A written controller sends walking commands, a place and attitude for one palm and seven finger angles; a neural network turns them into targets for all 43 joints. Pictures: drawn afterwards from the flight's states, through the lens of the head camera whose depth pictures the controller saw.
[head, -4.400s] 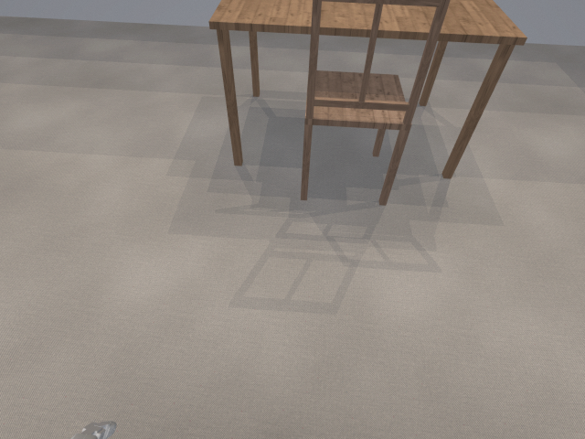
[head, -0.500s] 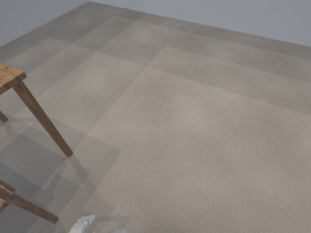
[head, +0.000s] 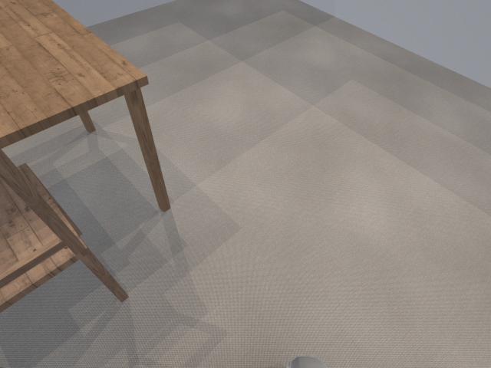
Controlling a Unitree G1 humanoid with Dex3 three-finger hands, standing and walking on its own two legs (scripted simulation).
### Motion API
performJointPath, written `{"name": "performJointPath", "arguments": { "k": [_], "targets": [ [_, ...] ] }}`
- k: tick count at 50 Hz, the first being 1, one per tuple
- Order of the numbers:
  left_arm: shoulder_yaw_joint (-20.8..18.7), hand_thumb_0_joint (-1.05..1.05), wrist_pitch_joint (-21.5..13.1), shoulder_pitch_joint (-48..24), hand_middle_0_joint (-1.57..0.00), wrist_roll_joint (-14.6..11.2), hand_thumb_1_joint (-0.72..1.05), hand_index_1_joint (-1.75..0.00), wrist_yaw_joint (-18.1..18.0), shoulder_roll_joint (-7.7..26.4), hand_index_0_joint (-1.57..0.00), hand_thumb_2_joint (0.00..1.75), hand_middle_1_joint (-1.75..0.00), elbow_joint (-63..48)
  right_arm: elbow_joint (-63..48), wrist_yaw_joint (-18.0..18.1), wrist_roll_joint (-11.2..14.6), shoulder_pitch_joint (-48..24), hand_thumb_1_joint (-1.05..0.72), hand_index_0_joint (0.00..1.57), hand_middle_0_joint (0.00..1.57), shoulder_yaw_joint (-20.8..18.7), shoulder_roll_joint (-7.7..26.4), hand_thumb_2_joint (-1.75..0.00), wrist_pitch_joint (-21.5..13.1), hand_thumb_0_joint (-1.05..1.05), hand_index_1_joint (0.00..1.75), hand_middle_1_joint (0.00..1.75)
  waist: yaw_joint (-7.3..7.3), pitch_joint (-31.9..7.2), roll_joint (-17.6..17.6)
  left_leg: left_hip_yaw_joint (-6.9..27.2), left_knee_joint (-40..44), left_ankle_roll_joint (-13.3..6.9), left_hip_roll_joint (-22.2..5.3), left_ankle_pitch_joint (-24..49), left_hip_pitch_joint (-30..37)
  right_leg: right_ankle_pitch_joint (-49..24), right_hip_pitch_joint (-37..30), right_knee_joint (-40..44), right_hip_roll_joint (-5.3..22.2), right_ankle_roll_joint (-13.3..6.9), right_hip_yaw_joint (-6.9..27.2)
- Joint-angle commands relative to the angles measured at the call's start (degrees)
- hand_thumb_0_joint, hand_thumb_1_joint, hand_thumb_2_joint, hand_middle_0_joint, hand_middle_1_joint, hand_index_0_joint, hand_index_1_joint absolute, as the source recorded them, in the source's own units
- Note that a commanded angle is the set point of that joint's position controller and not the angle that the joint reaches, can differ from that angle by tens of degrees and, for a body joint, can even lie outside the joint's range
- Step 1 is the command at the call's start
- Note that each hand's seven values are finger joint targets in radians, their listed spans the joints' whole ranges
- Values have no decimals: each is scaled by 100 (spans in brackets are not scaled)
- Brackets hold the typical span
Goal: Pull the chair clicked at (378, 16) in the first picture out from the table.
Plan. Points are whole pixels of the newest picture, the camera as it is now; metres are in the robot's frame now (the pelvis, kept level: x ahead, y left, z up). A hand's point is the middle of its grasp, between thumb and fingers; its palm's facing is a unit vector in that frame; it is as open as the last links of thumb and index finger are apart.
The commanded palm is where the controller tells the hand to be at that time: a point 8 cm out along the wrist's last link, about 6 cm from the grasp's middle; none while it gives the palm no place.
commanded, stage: turn to face it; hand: left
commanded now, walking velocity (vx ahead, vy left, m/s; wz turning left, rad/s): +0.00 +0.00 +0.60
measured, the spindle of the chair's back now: out of the picture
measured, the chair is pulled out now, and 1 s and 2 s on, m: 0.00 0.00 0.00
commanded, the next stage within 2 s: take the last steps up to it in 1.22 s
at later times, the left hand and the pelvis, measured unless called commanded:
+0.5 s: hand out of the picture +0.00 +0.13 -0.14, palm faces +0.33 -0.90 -0.29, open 7.4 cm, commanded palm none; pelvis -0.01 -0.08 +0.00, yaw +20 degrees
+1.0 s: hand out of the picture -0.12 +0.18 -0.17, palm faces +0.61 -0.75 -0.27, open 7.4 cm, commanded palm none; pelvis -0.04 -0.04 +0.00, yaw +36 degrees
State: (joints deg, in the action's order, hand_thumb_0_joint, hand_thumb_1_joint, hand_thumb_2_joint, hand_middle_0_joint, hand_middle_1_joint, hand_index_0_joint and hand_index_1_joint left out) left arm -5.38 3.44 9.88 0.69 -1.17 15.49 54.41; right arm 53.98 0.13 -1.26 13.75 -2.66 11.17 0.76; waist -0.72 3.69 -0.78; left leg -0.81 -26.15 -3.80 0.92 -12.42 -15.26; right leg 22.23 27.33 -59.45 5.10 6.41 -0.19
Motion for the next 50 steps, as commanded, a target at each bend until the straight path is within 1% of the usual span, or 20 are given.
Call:
{"name": "performJointPath", "arguments": {
  "k": [1,7,9,10,11,12,13,15,17,23,30,32,34,35,36,37,38,39,42,50],
  "targets": [
    [13,0,-164,-434,-20,-14,90,-30,-5,258,-20,90,-30,-638,-302,55,0,254,-90,20,20,-393,1296,-90,-27,0,30,30,-216,-678,881,1781,632,-642,-1468,2198,1098,171,398,413,-95,3,50],
    [64,0,-220,-213,-20,-57,90,-30,-35,268,-20,90,-30,-761,-455,20,-19,-98,-90,20,20,-464,1428,-90,50,0,30,30,-114,-846,1089,2211,318,-595,-1249,2376,621,226,-596,1750,-405,-160,35],
    [41,0,-258,210,-20,-67,90,-30,-53,356,-20,90,-30,-707,-564,-2,8,-380,-90,20,20,-484,1425,-90,80,0,30,30,113,-832,1076,2195,80,-397,-1050,1969,38,-444,-1403,2689,-452,-212,-25],
    [14,0,-309,407,-20,-53,90,-30,-71,510,-20,90,-30,-682,-626,-22,52,-457,-90,20,20,-468,1323,-90,88,0,30,30,236,-793,701,2116,-241,-170,-847,1403,-608,-932,-2149,3565,-282,-255,89],
    [-67,0,-376,553,-20,34,90,-30,-110,933,-20,90,-30,-711,-694,-58,103,-309,-90,20,20,-408,950,-90,85,0,30,30,283,-874,-640,1424,-1243,286,-229,-155,-1610,-667,-2944,4447,930,-602,1217],
    [-84,0,-366,477,-20,78,90,-30,-102,1301,-20,90,-30,-823,-859,-62,56,-343,-90,20,20,-373,780,-90,78,0,30,30,280,-721,-1658,407,-2645,664,425,-2079,-2168,-1204,-2564,4631,2287,-1265,2403],
    [-66,0,-361,336,-20,24,90,-30,-118,1140,-20,90,-30,-889,-809,-57,-24,-423,-90,20,20,-435,1059,-90,138,0,30,30,242,-641,-1408,696,-3497,589,66,-2051,-1949,-1206,-1926,4577,2235,-1453,2090],
    [17,0,-346,-292,-20,19,90,-30,-111,773,-20,90,-30,-1026,-603,-125,-12,-293,-90,20,20,-439,1032,-90,229,0,30,30,-103,-244,-908,531,-4343,648,-171,-1350,-1861,-1201,-1409,4456,1660,-1340,1273],
    [106,0,-404,-287,-20,32,90,-30,-86,538,-20,90,-30,-1019,-488,-195,-23,-255,-90,20,20,-391,895,-90,266,0,30,30,-139,-84,-789,280,-4532,770,-224,-839,-1809,-1918,-1425,4204,1235,-1200,407],
    [73,0,-388,484,-20,60,90,-30,-85,733,-20,90,-30,-749,-582,-213,1,-799,-90,20,20,-311,838,-90,319,0,30,30,219,-192,-860,-37,-3681,894,-324,-1052,-1752,-2342,-2100,4117,1445,-1316,24],
    [-25,0,-322,718,-20,109,90,-30,-67,984,-20,90,-30,-555,-692,-215,74,-1114,-90,20,20,-173,721,-90,212,0,30,30,387,-572,-1312,-442,-1977,737,-297,-1460,-981,-3255,-2447,3657,1697,-1372,-364],
    [-57,0,-292,709,-20,104,90,-30,-54,1046,-20,90,-30,-517,-679,-192,74,-939,-90,20,20,-154,724,-90,154,0,30,30,321,-724,-1286,-608,-1233,659,-222,-1230,-579,-3494,-2480,3320,1685,-1237,-570],
    [-79,0,-258,681,-20,29,90,-30,-21,997,-20,90,-30,-478,-583,-178,45,-510,-90,20,20,-206,932,-90,90,0,30,30,54,-908,-842,-598,119,533,-260,-78,496,-3081,-1966,2508,1523,-823,-985],
    [-55,0,-231,720,-20,-1,90,-30,14,790,-20,90,-30,-579,-555,-165,15,-189,-90,20,20,-330,1441,-90,39,0,30,30,-131,-1153,382,494,535,178,-1105,1028,1653,-1822,-793,1350,1112,-461,-1180],
    [71,0,-223,439,-20,-14,90,-30,54,402,-20,90,-30,-877,-512,-125,22,180,-90,20,20,-476,2070,-90,31,0,30,30,-376,-1048,1992,2238,558,-660,-2567,3459,2109,1594,814,183,417,-69,-1060],
    [81,0,-149,17,-20,50,90,-30,4,568,-20,90,-30,-984,-338,-90,38,495,-90,20,20,-453,2004,-90,58,0,30,30,-495,-974,1285,2056,498,-951,-2641,3178,1624,1614,748,-375,371,-158,-432],
    [55,0,-145,-90,-20,31,90,-30,-22,423,-20,90,-30,-907,-355,-14,22,291,-90,20,20,-429,1858,-90,34,0,30,30,-395,-891,1462,1934,458,-859,-2275,3030,1488,1274,913,-603,338,-152,-214],
    [41,0,-147,-123,-20,12,90,-30,-3,500,-20,90,-30,-805,-444,21,10,-55,-90,20,20,-371,1658,-90,34,0,30,30,-289,-577,1345,1637,526,-759,-1998,2843,1089,855,846,-730,332,-142,-103],
    [35,0,-148,307,-20,22,90,-30,60,484,-20,90,-30,-569,-606,26,20,-571,-90,20,20,-259,1386,-90,-20,0,30,30,37,-563,889,1037,556,-514,-1425,2792,886,123,464,-583,218,-98,-132],
    [102,0,-153,-29,-20,-5,90,-30,10,350,-20,90,-30,-719,-480,26,-4,-226,-90,20,20,-286,1322,-90,36,0,30,30,-123,-549,837,1518,588,-704,-1395,2283,943,286,17,751,-85,-142,-106]
  ]
}}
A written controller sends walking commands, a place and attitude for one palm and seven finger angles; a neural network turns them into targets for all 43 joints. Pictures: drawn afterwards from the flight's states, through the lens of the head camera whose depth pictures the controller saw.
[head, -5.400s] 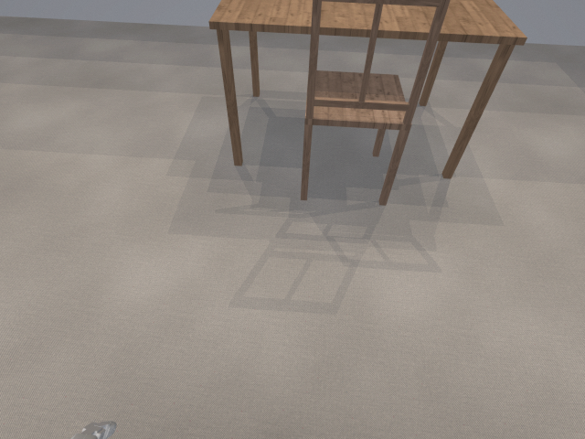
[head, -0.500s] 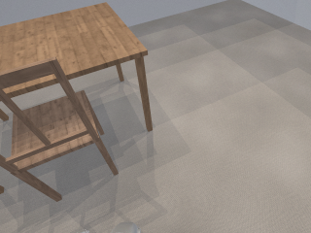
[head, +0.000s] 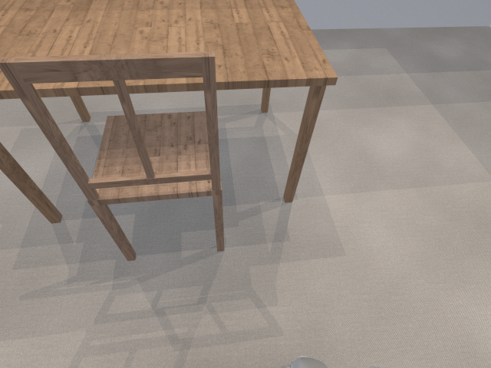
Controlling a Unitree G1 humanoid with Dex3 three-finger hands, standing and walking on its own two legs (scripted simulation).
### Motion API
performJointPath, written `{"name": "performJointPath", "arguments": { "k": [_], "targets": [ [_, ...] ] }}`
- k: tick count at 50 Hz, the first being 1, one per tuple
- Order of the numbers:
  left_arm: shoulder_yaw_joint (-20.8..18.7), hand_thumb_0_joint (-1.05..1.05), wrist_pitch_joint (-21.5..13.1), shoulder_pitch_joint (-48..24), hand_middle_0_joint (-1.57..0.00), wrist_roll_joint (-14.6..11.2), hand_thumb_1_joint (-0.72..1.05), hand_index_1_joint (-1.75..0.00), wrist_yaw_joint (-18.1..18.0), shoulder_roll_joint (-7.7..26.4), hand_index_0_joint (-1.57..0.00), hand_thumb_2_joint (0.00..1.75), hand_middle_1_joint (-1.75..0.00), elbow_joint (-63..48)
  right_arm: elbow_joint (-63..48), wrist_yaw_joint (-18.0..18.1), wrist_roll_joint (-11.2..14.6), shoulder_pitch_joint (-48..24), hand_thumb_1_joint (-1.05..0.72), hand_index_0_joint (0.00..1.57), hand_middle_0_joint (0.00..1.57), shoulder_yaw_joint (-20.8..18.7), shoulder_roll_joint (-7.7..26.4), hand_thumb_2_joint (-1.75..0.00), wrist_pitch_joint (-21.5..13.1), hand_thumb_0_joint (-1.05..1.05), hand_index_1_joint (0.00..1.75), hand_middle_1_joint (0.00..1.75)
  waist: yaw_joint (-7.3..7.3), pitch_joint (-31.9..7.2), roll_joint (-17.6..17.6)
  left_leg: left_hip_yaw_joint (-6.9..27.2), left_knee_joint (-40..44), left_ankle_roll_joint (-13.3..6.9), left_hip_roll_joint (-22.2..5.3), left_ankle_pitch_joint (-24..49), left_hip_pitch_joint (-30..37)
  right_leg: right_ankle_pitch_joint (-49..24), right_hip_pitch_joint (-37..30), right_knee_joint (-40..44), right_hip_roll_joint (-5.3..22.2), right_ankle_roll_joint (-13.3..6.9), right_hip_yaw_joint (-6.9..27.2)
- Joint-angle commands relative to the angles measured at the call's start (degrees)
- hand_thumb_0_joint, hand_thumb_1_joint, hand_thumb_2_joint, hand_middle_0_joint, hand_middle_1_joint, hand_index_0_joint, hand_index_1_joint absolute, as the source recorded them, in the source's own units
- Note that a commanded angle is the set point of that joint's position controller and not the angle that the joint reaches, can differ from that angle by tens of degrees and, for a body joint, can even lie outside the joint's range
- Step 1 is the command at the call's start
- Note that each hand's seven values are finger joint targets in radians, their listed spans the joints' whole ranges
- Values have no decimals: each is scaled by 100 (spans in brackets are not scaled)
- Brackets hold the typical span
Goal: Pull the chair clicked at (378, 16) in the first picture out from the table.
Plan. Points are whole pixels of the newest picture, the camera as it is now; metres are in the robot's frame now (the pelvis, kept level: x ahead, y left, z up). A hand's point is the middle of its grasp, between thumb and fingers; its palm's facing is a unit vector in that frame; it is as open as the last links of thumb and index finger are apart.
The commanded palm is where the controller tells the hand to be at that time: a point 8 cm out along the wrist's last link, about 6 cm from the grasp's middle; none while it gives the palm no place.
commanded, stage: turn to face it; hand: left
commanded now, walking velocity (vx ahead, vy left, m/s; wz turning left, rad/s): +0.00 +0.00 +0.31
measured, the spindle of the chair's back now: (137, 135) +0.63 +0.32 -0.06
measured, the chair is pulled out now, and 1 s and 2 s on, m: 0.00 0.00 0.00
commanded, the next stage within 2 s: take the last steps up to it in 0.22 s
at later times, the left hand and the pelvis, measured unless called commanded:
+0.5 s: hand out of the picture +0.01 +0.16 -0.15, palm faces +0.22 -0.95 -0.24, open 7.4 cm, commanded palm none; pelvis -0.01 -0.03 +0.01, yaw +10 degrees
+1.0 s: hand out of the picture +0.08 +0.24 -0.18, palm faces +0.24 -0.96 -0.15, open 7.4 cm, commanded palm none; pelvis +0.09 +0.06 +0.00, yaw +11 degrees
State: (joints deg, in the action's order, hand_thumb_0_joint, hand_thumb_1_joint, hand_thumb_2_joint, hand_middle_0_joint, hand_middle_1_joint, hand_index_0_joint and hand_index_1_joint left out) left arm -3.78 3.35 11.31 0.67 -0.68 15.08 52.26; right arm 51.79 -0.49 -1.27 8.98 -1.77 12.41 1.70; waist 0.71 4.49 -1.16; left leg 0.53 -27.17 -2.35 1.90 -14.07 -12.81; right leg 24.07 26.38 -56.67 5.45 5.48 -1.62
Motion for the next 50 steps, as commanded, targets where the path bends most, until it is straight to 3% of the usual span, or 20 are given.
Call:
{"name": "performJointPath", "arguments": {
  "k": [1,6,7,8,9,10,12,15,22,26,29,31,32,33,34,35,37,40,44,50],
  "targets": [
    [-51,0,-152,-216,-20,-8,90,-30,-44,335,-20,90,-30,-519,-260,90,-17,261,-90,20,20,-380,1179,-90,-52,0,30,30,-270,-593,937,1434,683,-845,-1490,2445,600,127,-50,656,-172,-76,21],
    [-41,0,-279,387,-20,-40,90,-30,-92,309,-20,90,-30,-375,-256,87,15,72,-90,20,20,-371,1065,-90,-33,0,30,30,57,-753,797,1503,83,-538,-1213,2354,-38,-974,-1547,2823,-359,-209,-59],
    [-65,0,-355,537,-20,-11,90,-30,-112,477,-20,90,-30,-346,-242,65,62,174,-90,20,20,-347,871,-90,-52,0,30,30,101,-833,305,1291,-357,-236,-907,1608,-478,-1602,-2236,3604,-37,-271,234],
    [-148,0,-425,637,-20,82,90,-30,-156,964,-20,90,-30,-311,-297,33,116,320,-90,20,20,-284,495,-90,-67,0,30,30,84,-918,-1140,380,-1447,240,-98,-334,-1478,-2501,-2884,3914,1333,-715,1649],
    [-146,0,-412,639,-20,50,90,-30,-131,1121,-20,90,-30,-390,-349,62,66,302,-90,20,20,-322,596,-90,-6,0,30,30,131,-882,-1364,316,-2458,351,105,-1983,-1547,-3003,-2267,4012,2133,-1349,2073],
    [-168,0,-381,429,-20,30,90,-30,-161,975,-20,90,-30,-411,-279,59,37,176,-90,20,20,-369,708,-90,104,0,30,30,129,-676,-1463,513,-3251,310,-65,-1906,-1437,-2491,-1655,4166,1972,-1512,1958],
    [-74,0,-368,-115,-20,28,90,-30,-134,630,-20,90,-30,-506,-19,-7,16,295,-90,20,20,-382,633,-90,152,0,30,30,-139,-175,-676,410,-4013,376,-196,-1109,-1616,-1898,-1340,4155,1309,-1345,1127],
    [-49,0,-415,-102,-20,39,90,-30,-142,493,-20,90,-30,-475,148,-39,21,485,-90,20,20,-346,539,-90,154,0,30,30,-163,-293,-812,217,-3890,492,-280,-723,-1583,-2092,-1573,4115,1082,-1264,540],
    [-108,0,-533,851,-20,92,90,-30,-66,623,-20,90,-30,76,153,-107,-30,5,-90,20,20,-248,427,-90,28,0,30,30,277,-253,-782,-120,-2436,428,-467,-922,-1705,-278,-2328,4623,1318,-1397,866],
    [-96,0,-570,1089,-20,124,90,-30,-22,679,-20,90,-30,378,133,-138,-4,-93,-90,20,20,-190,328,-90,-93,0,30,30,334,-201,-780,-330,-1617,273,-453,-1096,-1333,132,-2202,4753,1419,-1501,896],
    [-90,0,-546,919,-20,111,90,-30,-3,661,-20,90,-30,504,264,-119,3,325,-90,20,20,-145,215,-90,-171,0,30,30,91,-189,-751,-548,-699,168,-348,-863,-446,328,-1612,4611,1218,-1388,560],
    [-67,0,-495,759,-20,64,90,-30,23,562,-20,90,-30,575,526,-58,2,974,-90,20,20,-127,236,-90,-243,0,30,30,-229,-235,-455,-784,337,146,-208,-345,915,777,-743,4087,840,-1094,78],
    [-5,0,-465,720,-20,39,90,-30,54,313,-20,90,-30,562,659,13,0,1408,-90,20,20,-177,503,-90,-288,0,30,30,-422,-268,316,-165,697,21,-610,-807,1621,779,-44,3267,524,-877,-211],
    [80,0,-449,676,-20,23,90,-30,99,-90,-20,90,-30,421,755,66,-62,1858,-90,20,20,-281,1003,-90,-309,0,30,30,-598,-154,1766,1655,1524,-435,-1879,-2046,1848,671,908,1702,-116,-617,-852],
    [100,0,-479,291,-20,85,90,-30,103,-60,-20,90,-30,199,758,110,-47,2059,-90,20,20,-303,1210,-90,-288,0,30,30,-688,165,1718,2569,2062,-837,-2434,-2407,1512,814,1416,687,-265,-637,-601],
    [74,0,-442,91,-20,127,90,-30,90,28,-20,90,-30,176,763,153,-31,1923,-90,20,20,-283,1189,-90,-290,0,30,30,-639,317,1537,2623,2229,-932,-2521,-2786,1078,691,1536,-40,-89,-696,-185],
    [48,0,-468,312,-20,117,90,-30,173,36,-20,90,-30,433,643,177,9,1318,-90,20,20,-111,654,-90,-367,0,30,30,-290,708,826,1596,2169,-728,-1987,-1749,642,-312,1426,-502,100,-672,-7],
    [66,0,-458,810,-20,86,90,-30,190,-105,-20,90,-30,743,705,212,82,1289,-90,20,20,-20,361,-90,-538,0,30,30,-42,263,654,500,1937,-510,-1468,714,944,-1119,1046,-541,51,-525,-86],
    [62,0,-410,645,-20,73,90,-30,140,-166,-20,90,-30,734,950,269,95,1711,-90,20,20,11,269,-90,-628,0,30,30,-39,193,608,224,1661,-540,-1513,2836,1397,-1261,1344,-568,-6,-446,-135],
    [80,0,-435,-275,-20,43,90,-30,137,-280,-20,90,-30,448,1279,337,38,2246,-90,20,20,33,80,-90,-652,0,30,30,-258,507,635,132,1412,-520,-1570,4081,1696,-1337,1524,330,-82,-591,-322]
  ]
}}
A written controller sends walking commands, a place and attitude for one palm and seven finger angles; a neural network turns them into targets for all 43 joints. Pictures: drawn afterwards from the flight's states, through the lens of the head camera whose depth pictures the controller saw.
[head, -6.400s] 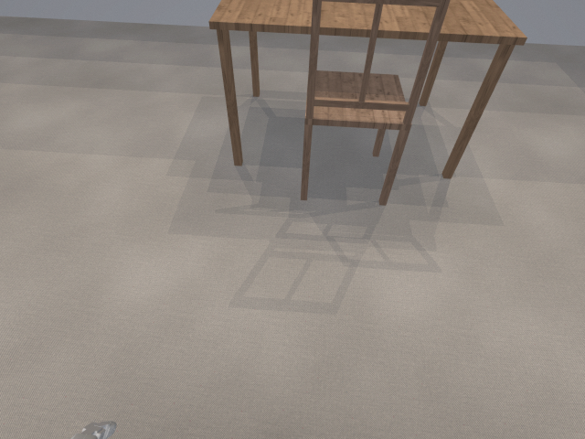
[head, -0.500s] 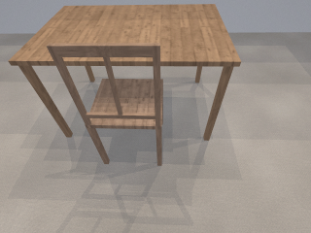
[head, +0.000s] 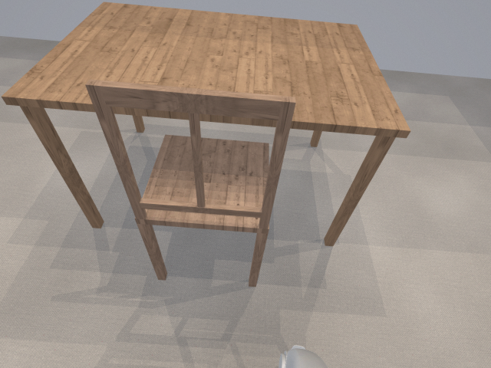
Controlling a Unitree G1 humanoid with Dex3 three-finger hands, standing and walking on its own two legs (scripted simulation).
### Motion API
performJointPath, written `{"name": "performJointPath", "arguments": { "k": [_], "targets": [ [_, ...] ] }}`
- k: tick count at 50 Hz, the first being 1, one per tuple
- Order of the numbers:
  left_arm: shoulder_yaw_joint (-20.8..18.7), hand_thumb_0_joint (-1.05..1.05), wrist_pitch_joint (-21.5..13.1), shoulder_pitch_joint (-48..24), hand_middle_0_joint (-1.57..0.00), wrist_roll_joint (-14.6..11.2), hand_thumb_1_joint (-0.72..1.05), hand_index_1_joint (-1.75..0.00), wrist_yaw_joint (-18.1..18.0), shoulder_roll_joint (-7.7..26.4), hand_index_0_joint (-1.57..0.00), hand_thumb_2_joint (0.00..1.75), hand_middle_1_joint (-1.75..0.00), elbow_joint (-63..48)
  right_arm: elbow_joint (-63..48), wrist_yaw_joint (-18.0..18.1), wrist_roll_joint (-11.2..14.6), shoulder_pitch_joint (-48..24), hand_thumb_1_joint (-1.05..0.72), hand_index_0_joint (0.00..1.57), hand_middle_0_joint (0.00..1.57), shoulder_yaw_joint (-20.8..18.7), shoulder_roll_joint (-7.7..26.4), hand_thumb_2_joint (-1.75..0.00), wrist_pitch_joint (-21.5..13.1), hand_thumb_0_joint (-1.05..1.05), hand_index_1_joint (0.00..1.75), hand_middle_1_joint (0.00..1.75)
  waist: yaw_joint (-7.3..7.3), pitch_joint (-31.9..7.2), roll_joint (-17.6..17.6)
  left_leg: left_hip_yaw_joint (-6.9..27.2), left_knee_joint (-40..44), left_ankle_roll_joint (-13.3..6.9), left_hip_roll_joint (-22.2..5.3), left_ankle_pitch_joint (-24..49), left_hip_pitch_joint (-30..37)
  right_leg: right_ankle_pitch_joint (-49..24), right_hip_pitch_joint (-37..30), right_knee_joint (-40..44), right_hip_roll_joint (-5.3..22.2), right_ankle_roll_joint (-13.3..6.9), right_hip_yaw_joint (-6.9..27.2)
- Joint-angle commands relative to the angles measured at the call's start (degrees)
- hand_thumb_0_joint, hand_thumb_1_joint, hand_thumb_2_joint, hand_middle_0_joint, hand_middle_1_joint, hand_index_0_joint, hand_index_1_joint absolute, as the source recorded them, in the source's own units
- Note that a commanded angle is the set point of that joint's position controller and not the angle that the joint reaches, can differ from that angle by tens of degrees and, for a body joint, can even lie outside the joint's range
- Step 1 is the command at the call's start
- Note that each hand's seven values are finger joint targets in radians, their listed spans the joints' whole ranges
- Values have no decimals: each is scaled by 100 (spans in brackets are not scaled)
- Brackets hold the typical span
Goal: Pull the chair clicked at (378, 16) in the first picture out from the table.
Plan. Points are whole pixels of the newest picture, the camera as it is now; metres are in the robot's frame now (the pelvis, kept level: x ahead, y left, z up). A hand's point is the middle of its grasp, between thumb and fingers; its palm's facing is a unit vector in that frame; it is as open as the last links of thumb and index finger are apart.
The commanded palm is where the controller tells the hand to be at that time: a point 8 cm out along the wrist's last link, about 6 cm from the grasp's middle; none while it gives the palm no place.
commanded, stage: take the last steps up to it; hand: left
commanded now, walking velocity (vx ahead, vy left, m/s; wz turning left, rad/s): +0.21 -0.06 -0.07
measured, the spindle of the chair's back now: (198, 165) +0.58 +0.15 -0.06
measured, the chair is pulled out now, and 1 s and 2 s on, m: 0.00 0.00 0.00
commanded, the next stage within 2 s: come to a stop and stand still in 0.12 s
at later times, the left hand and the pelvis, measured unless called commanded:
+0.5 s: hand (165, 336) +0.21 +0.16 -0.17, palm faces +0.00 -0.97 -0.25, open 7.3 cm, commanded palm none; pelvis +0.14 -0.02 +0.00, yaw -2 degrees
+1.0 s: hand out of the picture +0.14 +0.21 -0.18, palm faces -0.03 -0.98 -0.20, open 7.4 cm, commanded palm none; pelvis +0.13 +0.02 +0.01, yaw -4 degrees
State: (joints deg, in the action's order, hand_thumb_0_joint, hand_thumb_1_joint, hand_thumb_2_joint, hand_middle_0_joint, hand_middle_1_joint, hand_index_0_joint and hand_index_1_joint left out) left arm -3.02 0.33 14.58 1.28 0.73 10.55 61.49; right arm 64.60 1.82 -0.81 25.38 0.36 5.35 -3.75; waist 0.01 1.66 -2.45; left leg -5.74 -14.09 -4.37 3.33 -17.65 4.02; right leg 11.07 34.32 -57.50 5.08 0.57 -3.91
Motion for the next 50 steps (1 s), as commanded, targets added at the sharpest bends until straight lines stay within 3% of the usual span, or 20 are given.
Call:
{"name": "performJointPath", "arguments": {
  "k": [1,4,7,8,9,10,11,12,13,16,23,30,32,33,34,35,37,40,42,50],
  "targets": [
    [9,0,-140,-701,-20,-28,90,-30,-3,121,-20,90,-30,-519,26,116,-31,616,-90,20,20,-182,816,-90,-99,0,30,30,-181,812,787,686,27,-309,-1739,4614,61,-11,653,683,-64,-142,-120],
    [49,0,-182,-793,-20,-41,90,-30,-28,63,-20,90,-30,-569,124,139,-53,651,-90,20,20,-213,898,-90,-50,0,30,30,-145,620,887,478,-485,-197,-1702,5910,113,245,-180,1556,-381,-388,-375],
    [-10,0,-262,352,-20,-28,90,-30,-113,246,-20,90,-30,-257,81,127,4,360,-90,20,20,-275,1062,-90,-7,0,30,30,367,41,806,377,-1733,-42,-1619,6568,-188,-112,-1846,2303,-721,-578,-533],
    [-73,0,-316,1015,-20,-9,90,-30,-127,431,-20,90,-30,-43,40,107,53,216,-90,20,20,-295,1078,-90,-10,0,30,30,678,-261,714,280,-2674,61,-1409,5825,-754,-804,-2943,2800,-618,-664,-385],
    [-166,0,-388,1567,-20,12,90,-30,-177,850,-20,90,-30,129,-23,54,126,344,-90,20,20,-299,844,-90,-34,0,30,30,773,-738,-50,105,-4291,219,-856,3544,-2028,-2391,-4213,2779,516,-1234,1073],
    [-205,0,-384,1721,-20,-55,90,-30,-196,1148,-20,90,-30,126,-121,71,158,516,-90,20,20,-285,592,-90,-52,0,30,30,573,-1024,-528,68,-6168,330,-81,-1538,-3018,-4499,-4614,3313,1991,-2021,2858],
    [-202,0,-366,1285,-20,-114,90,-30,-203,1108,-20,90,-30,-25,-174,56,117,302,-90,20,20,-304,622,-90,16,0,30,30,510,-1014,-452,748,-6427,229,-375,-1463,-2912,-3423,-3789,3760,1936,-2121,2868],
    [-143,0,-316,626,-20,-100,90,-30,-229,881,-20,90,-30,-212,-250,32,69,89,-90,20,20,-315,553,-90,96,0,30,30,292,-373,-215,775,-6472,275,-559,-1169,-3053,-2569,-2921,4007,1771,-1944,2520],
    [-55,0,-305,187,-20,-89,90,-30,-270,559,-20,90,-30,-307,-233,24,24,-58,-90,20,20,-273,491,-90,179,0,30,30,96,70,266,812,-6149,323,-717,-874,-2894,-2722,-2139,4070,1483,-1694,1913],
    [60,0,-294,-363,-20,-26,90,-30,-361,376,-20,90,-30,-408,-122,38,38,227,-90,20,20,-177,163,-90,436,0,30,30,-346,-119,447,718,-4578,524,-786,-792,-2036,-3688,-1236,3933,1079,-1272,747],
    [-96,0,-74,-6,-20,0,90,-30,-325,764,-20,90,-30,-452,-568,-15,26,-812,-90,20,20,-387,662,-90,654,0,30,30,12,-305,-622,552,-4019,759,-472,-658,-2685,-4138,-2277,3546,1071,-1258,982],
    [-168,0,43,-119,-20,58,90,-30,-325,912,-20,90,-30,-615,-824,-46,64,-1293,-90,20,20,-401,696,-90,591,0,30,30,59,-277,-745,433,-2771,679,-387,-462,-2074,-2762,-2159,3477,895,-1178,1011],
    [-167,0,73,-197,-20,8,90,-30,-332,893,-20,90,-30,-632,-725,-46,52,-927,-90,20,20,-363,722,-90,510,0,30,30,-136,-471,-586,447,-1271,631,-428,647,-1279,-1884,-2045,3098,648,-795,933],
    [-114,0,87,-79,-20,-33,90,-30,-330,704,-20,90,-30,-631,-698,-43,31,-814,-90,20,20,-362,909,-90,432,0,30,30,-137,-565,17,734,-646,543,-834,1352,-807,-1063,-1848,2648,331,-528,777],
    [-42,0,106,199,-20,-80,90,-30,-301,390,-20,90,-30,-654,-831,-32,-25,-974,-90,20,20,-395,1311,-90,368,0,30,30,34,-493,1395,1999,-364,127,-1967,2769,-907,669,-1354,2200,-244,-161,388],
    [-1,0,117,239,-20,-57,90,-30,-311,406,-20,90,-30,-635,-950,-22,-28,-1195,-90,20,20,-379,1451,-90,386,0,30,30,81,-275,1441,2361,-228,-343,-2555,3370,-1529,2004,-1508,1472,-420,-39,298],
    [-84,0,239,160,-20,-11,90,-30,-311,553,-20,90,-30,-517,-878,147,-72,-1309,-90,20,20,-359,1431,-90,376,0,30,30,72,-203,1439,2203,-245,-431,-2333,3693,-1606,1953,-1242,306,-527,14,851],
    [-131,0,210,340,-20,-14,90,-30,-203,576,-20,90,-30,-306,-878,175,-42,-1417,-90,20,20,-298,1274,-90,355,0,30,30,123,-274,831,1527,-381,-376,-2005,3499,-1128,1330,-885,-310,-522,124,798],
    [-131,0,242,285,-20,-2,90,-30,-186,566,-20,90,-30,-309,-821,183,-41,-1215,-90,20,20,-343,1309,-90,355,0,30,30,12,-364,875,1409,-363,-346,-1960,3446,-878,1223,-801,-359,-482,224,777],
    [48,0,223,-77,-20,-49,90,-30,-144,303,-20,90,-30,-240,-518,107,-54,-893,-90,20,20,-421,1393,-90,419,0,30,30,-223,-142,1365,1637,-88,-393,-1818,1669,-1024,1645,-1586,1742,-355,136,299]
  ]
}}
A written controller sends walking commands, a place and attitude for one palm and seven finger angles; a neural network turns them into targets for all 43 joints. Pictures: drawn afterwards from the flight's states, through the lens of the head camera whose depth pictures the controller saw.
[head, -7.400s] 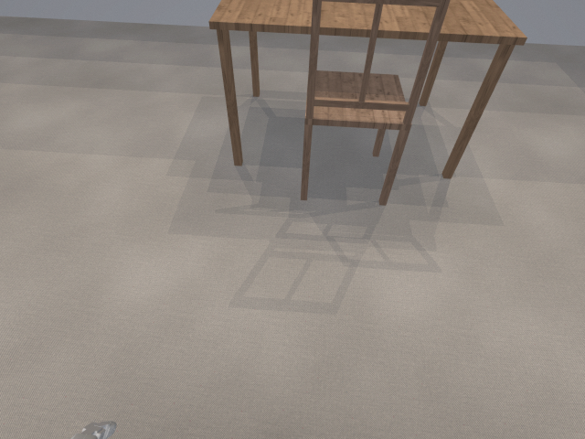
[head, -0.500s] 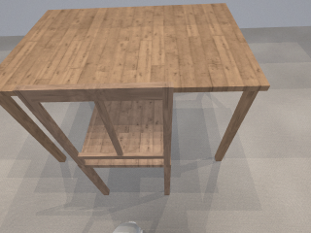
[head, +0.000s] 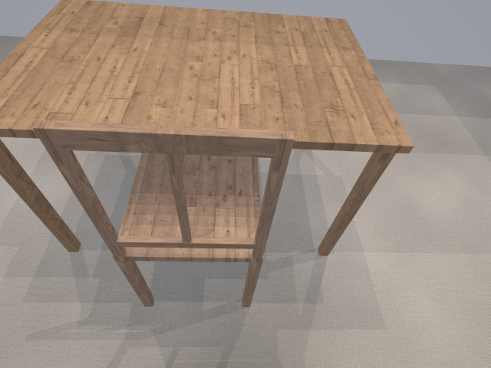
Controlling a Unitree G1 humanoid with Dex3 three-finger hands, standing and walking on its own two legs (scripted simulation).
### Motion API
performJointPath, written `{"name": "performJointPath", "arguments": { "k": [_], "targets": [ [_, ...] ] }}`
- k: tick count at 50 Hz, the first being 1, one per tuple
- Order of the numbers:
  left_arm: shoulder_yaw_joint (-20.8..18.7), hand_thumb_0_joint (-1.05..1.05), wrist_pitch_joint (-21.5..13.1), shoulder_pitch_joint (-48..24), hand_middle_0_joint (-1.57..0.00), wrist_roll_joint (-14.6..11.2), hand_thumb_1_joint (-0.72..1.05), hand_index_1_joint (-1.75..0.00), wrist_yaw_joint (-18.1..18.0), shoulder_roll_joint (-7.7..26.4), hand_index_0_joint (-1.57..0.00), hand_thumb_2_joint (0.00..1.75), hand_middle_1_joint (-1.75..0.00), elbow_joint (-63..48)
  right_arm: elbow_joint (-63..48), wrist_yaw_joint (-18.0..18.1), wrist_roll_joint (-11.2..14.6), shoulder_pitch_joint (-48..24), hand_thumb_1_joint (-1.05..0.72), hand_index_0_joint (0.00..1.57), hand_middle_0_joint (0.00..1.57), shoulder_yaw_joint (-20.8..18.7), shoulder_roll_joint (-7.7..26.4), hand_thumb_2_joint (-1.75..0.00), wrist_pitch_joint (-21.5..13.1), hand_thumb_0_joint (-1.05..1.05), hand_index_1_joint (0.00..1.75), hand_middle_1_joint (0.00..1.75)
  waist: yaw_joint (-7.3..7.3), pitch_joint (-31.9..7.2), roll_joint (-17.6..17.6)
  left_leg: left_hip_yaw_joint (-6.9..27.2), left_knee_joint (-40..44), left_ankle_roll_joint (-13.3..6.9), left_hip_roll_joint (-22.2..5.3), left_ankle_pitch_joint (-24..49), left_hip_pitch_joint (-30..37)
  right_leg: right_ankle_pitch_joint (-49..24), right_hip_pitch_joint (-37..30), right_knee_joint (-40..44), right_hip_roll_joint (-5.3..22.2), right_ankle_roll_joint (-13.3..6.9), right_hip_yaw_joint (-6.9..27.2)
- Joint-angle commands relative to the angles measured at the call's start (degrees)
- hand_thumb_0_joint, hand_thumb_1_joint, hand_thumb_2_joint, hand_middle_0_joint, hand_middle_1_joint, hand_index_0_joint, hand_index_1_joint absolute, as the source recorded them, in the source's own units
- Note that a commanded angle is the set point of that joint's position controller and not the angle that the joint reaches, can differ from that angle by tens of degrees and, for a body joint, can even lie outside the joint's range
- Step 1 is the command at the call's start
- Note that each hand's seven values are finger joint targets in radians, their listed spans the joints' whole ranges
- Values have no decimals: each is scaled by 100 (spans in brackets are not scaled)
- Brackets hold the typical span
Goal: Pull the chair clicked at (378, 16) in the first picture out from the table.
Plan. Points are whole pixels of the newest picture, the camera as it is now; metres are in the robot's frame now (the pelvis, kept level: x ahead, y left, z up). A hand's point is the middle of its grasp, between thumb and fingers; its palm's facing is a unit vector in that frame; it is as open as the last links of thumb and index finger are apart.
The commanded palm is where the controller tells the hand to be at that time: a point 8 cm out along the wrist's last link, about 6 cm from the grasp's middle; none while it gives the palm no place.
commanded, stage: come to a stop and stand still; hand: left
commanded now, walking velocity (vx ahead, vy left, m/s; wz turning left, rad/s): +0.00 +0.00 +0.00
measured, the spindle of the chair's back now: (181, 203) +0.44 +0.17 -0.07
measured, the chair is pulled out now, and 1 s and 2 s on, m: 0.00 0.00 0.00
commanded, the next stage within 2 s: look again from close up in 1.28 s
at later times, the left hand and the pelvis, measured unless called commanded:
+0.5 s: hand out of the picture -0.02 +0.09 -0.18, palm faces +0.07 -0.98 -0.18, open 7.4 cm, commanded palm none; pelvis +0.00 -0.07 -0.01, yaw +1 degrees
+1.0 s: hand out of the picture +0.01 +0.12 -0.18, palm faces +0.08 -0.98 -0.20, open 7.4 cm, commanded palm none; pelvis +0.03 -0.05 -0.01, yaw +1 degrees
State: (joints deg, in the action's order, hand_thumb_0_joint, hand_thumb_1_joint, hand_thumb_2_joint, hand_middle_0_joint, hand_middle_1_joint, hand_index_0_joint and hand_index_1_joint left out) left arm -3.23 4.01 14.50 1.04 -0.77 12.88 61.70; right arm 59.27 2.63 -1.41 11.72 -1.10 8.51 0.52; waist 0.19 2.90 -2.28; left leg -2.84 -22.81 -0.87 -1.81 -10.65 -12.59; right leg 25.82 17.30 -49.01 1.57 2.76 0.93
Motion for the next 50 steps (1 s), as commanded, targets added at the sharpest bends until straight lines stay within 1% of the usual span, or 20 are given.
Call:
{"name": "performJointPath", "arguments": {
  "k": [1,3,4,5,6,7,8,9,10,11,13,16,20,29,34,35,36,40,44,50],
  "targets": [
    [91,0,-170,66,-20,-39,90,-30,-4,37,-20,90,-30,-204,38,6,-2,459,-90,20,20,-280,1104,-90,-5,0,30,30,-181,-347,1414,1369,749,-716,-1270,848,607,85,-57,1288,-28,-123,-216],
    [106,0,-235,404,-20,-33,90,-30,-33,16,-20,90,-30,7,101,-16,38,465,-90,20,20,-287,1051,-90,3,0,30,30,-48,-486,1169,1226,510,-509,-1035,498,416,-848,-706,2342,-78,-154,-390],
    [117,0,-285,565,-20,-28,90,-30,-59,73,-20,90,-30,99,144,-33,76,484,-90,20,20,-264,944,-90,-1,0,30,30,28,-473,958,1016,298,-306,-840,225,180,-1341,-1095,3021,15,-161,-333],
    [121,0,-348,520,-20,-33,90,-30,-95,287,-20,90,-30,132,184,-66,129,567,-90,20,20,-217,674,-90,-15,0,30,30,-22,-379,549,840,44,-81,-605,-54,-304,-1481,-1500,3310,383,-273,142],
    [145,0,-403,429,-20,-42,90,-30,-117,421,-20,90,-30,148,169,-91,139,512,-90,20,20,-137,460,-90,-13,0,30,30,-69,-209,92,468,-155,134,-314,-368,-309,-1361,-1160,3462,904,-478,613],
    [161,0,-433,257,-20,-43,90,-30,-107,505,-20,90,-30,161,164,-115,103,432,-90,20,20,-84,335,-90,6,0,30,30,-126,-92,-359,308,-161,222,-124,-418,-66,-1267,-613,3552,1040,-621,751],
    [131,0,-472,140,-20,-47,90,-30,-106,533,-20,90,-30,147,201,-111,50,424,-90,20,20,-59,361,-90,56,0,30,30,-94,214,-1128,267,-223,226,-122,-492,20,-1151,-182,3728,981,-681,807],
    [160,0,-468,43,-20,-45,90,-30,-109,401,-20,90,-30,153,286,-109,35,529,-90,20,20,-68,413,-90,60,0,30,30,-135,459,-1110,278,-203,213,-180,-305,116,-1105,21,3741,935,-697,701],
    [193,0,-458,35,-20,-54,90,-30,-103,319,-20,90,-30,170,390,-106,46,619,-90,20,20,-53,386,-90,50,0,30,30,-173,559,-832,293,-122,200,-191,-16,237,-1173,60,3667,788,-663,583],
    [198,0,-467,110,-20,-70,90,-30,-110,231,-20,90,-30,177,476,-97,44,736,-90,20,20,-39,378,-90,25,0,30,30,-172,483,-549,337,-50,193,-224,280,318,-1339,-36,3531,676,-620,486],
    [189,0,-465,209,-20,-93,90,-30,-133,165,-20,90,-30,197,582,-86,51,869,-90,20,20,-28,406,-90,14,0,30,30,-143,382,-444,358,-17,212,-277,379,303,-1170,-212,3516,566,-566,403],
    [170,0,-444,354,-20,-92,90,-30,-132,152,-20,90,-30,224,623,-73,54,849,-90,20,20,-8,355,-90,28,0,30,30,-88,562,-79,325,-82,234,-282,417,293,-966,-102,3597,537,-560,431],
    [163,0,-454,473,-20,-96,90,-30,-137,88,-20,90,-30,263,692,-43,70,933,-90,20,20,4,302,-90,17,0,30,30,-73,524,-2,304,-80,239,-320,568,307,-1414,-269,3492,475,-557,331],
    [152,0,-496,775,-20,-86,90,-30,-171,-66,-20,90,-30,374,660,22,84,868,-90,20,20,6,289,-90,-48,0,30,30,-41,30,49,274,-179,222,-344,1109,476,-3144,-819,3019,448,-489,158],
    [143,0,-488,838,-20,-75,90,-30,-189,-69,-20,90,-30,396,630,47,97,786,-90,20,20,1,310,-90,-77,0,30,30,-28,-106,191,264,-252,183,-368,1447,575,-3567,-994,2866,438,-459,82],
    [148,0,-479,850,-20,-71,90,-30,-187,-65,-20,90,-30,389,613,51,105,717,-90,20,20,-7,313,-90,-69,0,30,30,-17,-4,56,263,-257,178,-374,1389,586,-3514,-916,2884,407,-445,76],
    [154,0,-472,835,-20,-68,90,-30,-188,-91,-20,90,-30,395,597,53,103,688,-90,20,20,-8,335,-90,-67,0,30,30,-30,43,151,274,-247,178,-371,1391,586,-3427,-864,2887,421,-444,85],
    [161,0,-454,819,-20,-63,90,-30,-182,-60,-20,90,-30,368,579,52,104,617,-90,20,20,-4,373,-90,-63,0,30,30,-16,165,43,311,-193,144,-384,1429,610,-3198,-820,2923,393,-423,38],
    [161,0,-459,791,-20,-66,90,-30,-179,4,-20,90,-30,349,522,49,93,547,-90,20,20,3,463,-90,-84,0,30,30,-9,9,223,342,-206,126,-385,1715,726,-3287,-912,2863,419,-422,45],
    [161,0,-436,701,-20,-68,90,-30,-171,86,-20,90,-30,275,487,39,99,494,-90,20,20,14,534,-90,-98,0,30,30,9,45,160,393,-117,89,-391,1823,685,-3031,-991,2889,397,-396,12]
  ]
}}
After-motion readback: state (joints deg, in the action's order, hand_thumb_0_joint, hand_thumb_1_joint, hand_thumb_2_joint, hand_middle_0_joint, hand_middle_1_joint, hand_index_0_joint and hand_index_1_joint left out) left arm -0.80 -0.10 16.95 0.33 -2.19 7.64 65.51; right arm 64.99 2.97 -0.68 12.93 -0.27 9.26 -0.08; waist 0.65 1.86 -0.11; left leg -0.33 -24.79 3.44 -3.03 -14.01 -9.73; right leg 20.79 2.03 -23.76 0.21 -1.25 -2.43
